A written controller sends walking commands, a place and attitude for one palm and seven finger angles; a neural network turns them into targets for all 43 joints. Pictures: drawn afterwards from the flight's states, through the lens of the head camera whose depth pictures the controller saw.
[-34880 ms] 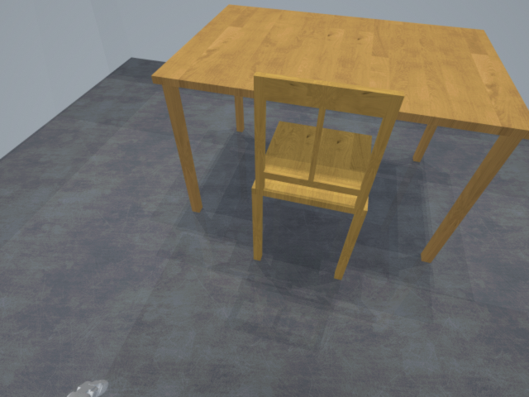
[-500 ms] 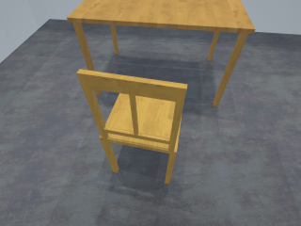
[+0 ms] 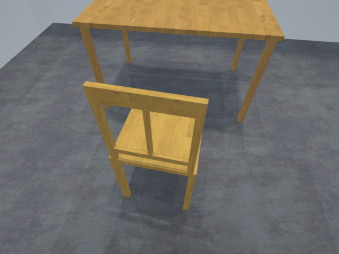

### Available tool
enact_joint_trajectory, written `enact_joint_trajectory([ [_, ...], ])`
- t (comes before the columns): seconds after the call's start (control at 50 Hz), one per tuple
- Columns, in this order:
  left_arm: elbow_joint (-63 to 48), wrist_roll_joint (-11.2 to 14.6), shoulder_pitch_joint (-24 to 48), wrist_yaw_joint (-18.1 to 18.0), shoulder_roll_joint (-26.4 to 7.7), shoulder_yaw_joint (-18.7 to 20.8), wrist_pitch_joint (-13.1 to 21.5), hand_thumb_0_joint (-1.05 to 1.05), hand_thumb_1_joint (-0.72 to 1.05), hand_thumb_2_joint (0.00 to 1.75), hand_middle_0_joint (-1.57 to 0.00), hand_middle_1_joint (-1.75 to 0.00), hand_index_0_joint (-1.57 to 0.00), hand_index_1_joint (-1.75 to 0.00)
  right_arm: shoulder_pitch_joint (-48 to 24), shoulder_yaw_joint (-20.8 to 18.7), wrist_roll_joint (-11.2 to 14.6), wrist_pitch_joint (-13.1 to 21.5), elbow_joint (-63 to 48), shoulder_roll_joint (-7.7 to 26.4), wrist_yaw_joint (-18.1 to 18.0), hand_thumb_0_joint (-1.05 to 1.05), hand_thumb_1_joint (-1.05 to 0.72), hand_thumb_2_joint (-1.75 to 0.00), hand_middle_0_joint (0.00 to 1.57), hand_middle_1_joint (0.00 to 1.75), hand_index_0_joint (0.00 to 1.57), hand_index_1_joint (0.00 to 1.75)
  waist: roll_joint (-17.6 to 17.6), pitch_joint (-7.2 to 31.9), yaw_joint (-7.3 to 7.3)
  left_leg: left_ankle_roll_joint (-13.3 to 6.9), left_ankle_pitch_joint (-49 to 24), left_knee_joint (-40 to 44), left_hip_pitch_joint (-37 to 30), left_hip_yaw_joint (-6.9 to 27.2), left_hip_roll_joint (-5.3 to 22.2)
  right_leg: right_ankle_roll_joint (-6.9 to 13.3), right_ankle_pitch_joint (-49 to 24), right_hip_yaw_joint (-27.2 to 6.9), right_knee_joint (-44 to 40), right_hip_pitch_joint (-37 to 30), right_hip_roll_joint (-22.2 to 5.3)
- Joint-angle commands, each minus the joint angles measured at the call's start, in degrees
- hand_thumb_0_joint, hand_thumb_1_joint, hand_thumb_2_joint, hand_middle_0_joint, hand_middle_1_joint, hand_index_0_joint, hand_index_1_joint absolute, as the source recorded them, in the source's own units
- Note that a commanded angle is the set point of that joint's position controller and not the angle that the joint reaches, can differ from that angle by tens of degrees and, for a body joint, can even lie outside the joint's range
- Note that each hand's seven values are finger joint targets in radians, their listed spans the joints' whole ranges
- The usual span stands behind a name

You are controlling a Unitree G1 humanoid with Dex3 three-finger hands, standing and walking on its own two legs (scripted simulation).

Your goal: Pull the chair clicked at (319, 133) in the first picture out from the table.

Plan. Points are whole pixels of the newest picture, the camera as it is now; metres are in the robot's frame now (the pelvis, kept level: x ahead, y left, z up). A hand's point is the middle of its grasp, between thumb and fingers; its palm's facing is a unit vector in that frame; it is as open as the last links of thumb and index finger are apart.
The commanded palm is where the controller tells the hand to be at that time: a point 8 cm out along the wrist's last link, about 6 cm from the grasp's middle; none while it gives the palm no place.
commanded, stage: let the arm hang, fingers relaxed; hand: left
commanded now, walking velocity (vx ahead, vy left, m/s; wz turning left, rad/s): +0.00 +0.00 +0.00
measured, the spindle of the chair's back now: (148, 133) +0.51 +0.10 -0.10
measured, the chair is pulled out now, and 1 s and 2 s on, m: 0.55 0.55 0.55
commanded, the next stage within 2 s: look to check the result in 0.04 s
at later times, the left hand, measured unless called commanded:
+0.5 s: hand out of the picture +0.00 +0.17 -0.17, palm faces +0.02 -0.98 -0.20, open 7.3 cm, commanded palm none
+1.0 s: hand out of the picture +0.00 +0.16 -0.17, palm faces +0.03 -0.98 -0.18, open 7.3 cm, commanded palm none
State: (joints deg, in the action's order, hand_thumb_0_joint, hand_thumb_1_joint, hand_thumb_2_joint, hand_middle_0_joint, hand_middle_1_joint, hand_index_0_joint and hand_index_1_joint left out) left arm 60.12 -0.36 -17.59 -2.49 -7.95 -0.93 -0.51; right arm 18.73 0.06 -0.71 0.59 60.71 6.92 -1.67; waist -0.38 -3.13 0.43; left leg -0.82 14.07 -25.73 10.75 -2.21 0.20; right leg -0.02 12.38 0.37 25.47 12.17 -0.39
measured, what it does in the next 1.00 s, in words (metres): stands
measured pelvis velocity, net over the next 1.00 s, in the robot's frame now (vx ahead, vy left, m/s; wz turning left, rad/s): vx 0.00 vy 0.00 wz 0.01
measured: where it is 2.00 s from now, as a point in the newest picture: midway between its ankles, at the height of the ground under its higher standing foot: outside the picture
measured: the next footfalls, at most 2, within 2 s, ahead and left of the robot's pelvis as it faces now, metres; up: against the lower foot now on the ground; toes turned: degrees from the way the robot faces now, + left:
none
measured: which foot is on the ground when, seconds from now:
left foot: down 0.00-1.00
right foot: down 0.00-1.00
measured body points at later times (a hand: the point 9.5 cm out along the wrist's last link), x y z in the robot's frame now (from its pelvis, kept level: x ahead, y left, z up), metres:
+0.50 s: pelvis +0.00 +0.00 +0.00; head +0.03 +0.00 +0.45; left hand +0.00 +0.22 -0.16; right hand -0.01 -0.20 -0.16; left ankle +0.00 +0.11 -0.74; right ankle +0.01 -0.12 -0.74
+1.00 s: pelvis +0.00 +0.00 +0.00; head +0.03 +0.00 +0.45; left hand +0.00 +0.22 -0.16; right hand -0.01 -0.21 -0.16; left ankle +0.00 +0.11 -0.74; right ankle +0.01 -0.12 -0.74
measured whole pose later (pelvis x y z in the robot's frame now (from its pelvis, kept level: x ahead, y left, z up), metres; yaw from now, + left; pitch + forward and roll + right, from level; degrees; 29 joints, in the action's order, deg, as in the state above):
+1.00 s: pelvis +0.00 +0.00 +0.00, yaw +0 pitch -1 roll +0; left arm 60.7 -0.3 -17.1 -2.5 -7.7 -0.6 -0.2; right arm 17.9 0.2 -0.6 0.6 61.8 6.5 -1.7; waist -0.1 -4.7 0.4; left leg -0.8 13.5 -24.7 10.3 -1.8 0.0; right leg 0.0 12.2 0.8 24.7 11.7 -0.6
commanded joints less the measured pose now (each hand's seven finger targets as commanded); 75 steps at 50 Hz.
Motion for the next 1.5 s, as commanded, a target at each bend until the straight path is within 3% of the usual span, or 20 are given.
enact_joint_trajectory([
  [0.0, -1.78, -0.10, -3.74, -0.16, -4.87, 0.95, 0.95, 0.00, 0.90, 0.90, -0.20, -0.30, -0.20, -0.30, 5.74, -1.09, 0.18, 0.27, -0.75, 4.14, -0.35, 0.00, -0.90, -0.90, 0.20, 0.30, 0.20, 0.30, -0.27, -2.51, 0.17, -2.09, -5.30, 5.26, 0.61, 5.16, 5.52, 3.11, -4.61, -5.05, -5.01, 1.92, -4.73],
  [0.28, -1.81, -0.09, -3.24, -0.16, -4.97, 1.27, 1.08, 0.00, 0.90, 0.90, -0.20, -0.30, -0.20, -0.30, 5.55, -1.08, 0.19, 0.49, -0.44, 4.61, -0.28, 0.00, -0.90, -0.90, 0.20, 0.30, 0.20, 0.30, 0.71, -0.49, 0.18, -2.08, -5.84, 5.64, -0.51, 5.38, 5.68, 2.86, -4.66, -4.79, -4.88, 0.67, -5.07],
  [0.6, -1.28, -0.06, -3.45, -0.22, -4.59, 1.18, 0.99, 0.00, 0.90, 0.90, -0.20, -0.30, -0.20, -0.30, 5.18, -1.02, 0.22, 0.37, 0.10, 4.06, -0.43, 0.00, -0.90, -0.90, 0.20, 0.30, 0.20, 0.30, -0.32, -2.70, -0.06, -2.36, -4.78, 6.44, 0.17, 5.78, 5.79, 2.97, -3.64, -4.43, -5.37, 1.36, -4.88],
  [0.78, -1.30, -0.13, -3.64, -0.20, -4.69, 1.28, 1.08, 0.00, 0.90, 0.90, -0.20, -0.30, -0.20, -0.30, 5.12, -1.08, 0.22, 0.32, -0.11, 4.20, -0.28, 0.00, -0.90, -0.90, 0.20, 0.30, 0.20, 0.30, 0.61, -1.48, 0.04, -2.19, -3.76, 5.89, -0.06, 5.67, 5.45, 2.86, -2.91, -4.62, -5.30, 1.19, -5.17],
  [0.88, -1.18, -0.09, -3.76, -0.19, -4.60, 1.29, 1.26, 0.00, 0.90, 0.90, -0.20, -0.30, -0.20, -0.30, 5.29, -1.00, 0.30, 0.47, 0.19, 4.08, -0.39, 0.00, -0.90, -0.90, 0.20, 0.30, 0.20, 0.30, 0.75, -0.43, 0.05, -2.12, -6.65, 5.18, -0.87, 5.40, 5.45, 2.98, -5.40, -4.58, -5.07, 0.22, -5.46],
  [1.02, -1.05, -0.08, -3.66, -0.20, -4.41, 1.19, 1.06, 0.00, 0.90, 0.90, -0.20, -0.30, -0.20, -0.30, 4.80, -1.04, 0.28, 0.30, 0.14, 4.06, -0.52, 0.00, -0.90, -0.90, 0.20, 0.30, 0.20, 0.30, -0.33, -2.43, 0.06, -2.15, -5.39, 5.55, -0.05, 5.65, 5.58, 3.02, -4.09, -4.50, -5.29, 1.32, -5.23],
  [1.48, -1.07, -0.05, -3.59, -0.15, -4.41, 1.32, 1.04, 0.00, 0.90, 0.90, -0.20, -0.30, -0.20, -0.30, 4.95, -0.94, 0.30, 0.56, 0.17, 4.26, -0.58, 0.00, -0.90, -0.90, 0.20, 0.30, 0.20, 0.30, 0.52, -1.73, -0.14, -2.38, -5.60, 6.29, -0.21, 6.22, 5.69, 2.88, -4.11, -4.03, -4.85, 0.61, -5.36],
])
